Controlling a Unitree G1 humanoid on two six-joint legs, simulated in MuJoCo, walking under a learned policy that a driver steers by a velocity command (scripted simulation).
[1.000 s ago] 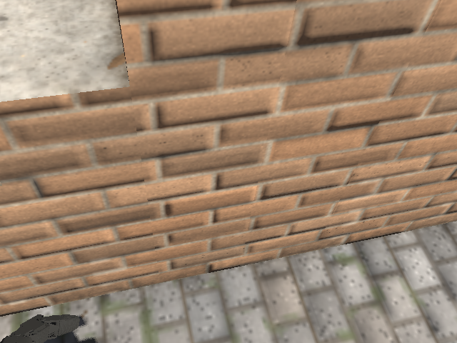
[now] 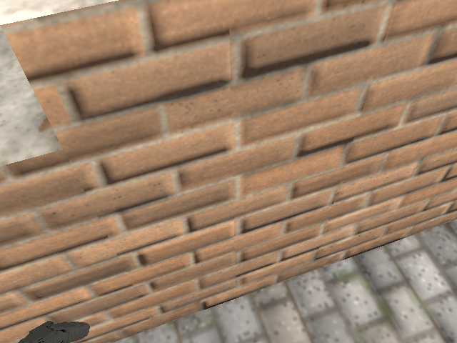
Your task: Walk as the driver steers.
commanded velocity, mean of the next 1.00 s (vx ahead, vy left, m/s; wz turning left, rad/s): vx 0.00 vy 0.00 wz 0.00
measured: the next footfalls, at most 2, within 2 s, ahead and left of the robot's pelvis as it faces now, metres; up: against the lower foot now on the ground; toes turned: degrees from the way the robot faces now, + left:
left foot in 0.38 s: +0.05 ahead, +0.14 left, +0.00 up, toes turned -13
right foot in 0.84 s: -0.03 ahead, -0.06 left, +0.00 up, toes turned +5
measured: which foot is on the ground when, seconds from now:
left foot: up 0.00-0.36, down 0.38-0.84, up 0.86-1.00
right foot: down 0.00-0.38, up 0.40-0.82, down 0.84-1.00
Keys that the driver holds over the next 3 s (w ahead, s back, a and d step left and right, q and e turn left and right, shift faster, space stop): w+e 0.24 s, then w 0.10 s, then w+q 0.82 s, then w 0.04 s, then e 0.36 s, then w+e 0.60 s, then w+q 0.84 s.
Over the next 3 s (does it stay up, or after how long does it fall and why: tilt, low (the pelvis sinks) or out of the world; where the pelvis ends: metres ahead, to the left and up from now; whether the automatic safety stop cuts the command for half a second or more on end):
stays up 0.00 0.12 0.00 its command is cut before an obstacle from the start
